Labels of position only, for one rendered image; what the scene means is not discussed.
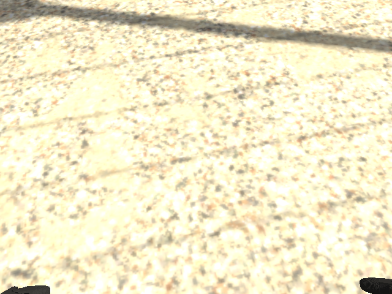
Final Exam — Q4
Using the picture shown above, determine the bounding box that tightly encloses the robot right hand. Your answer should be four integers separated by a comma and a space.
360, 277, 392, 294

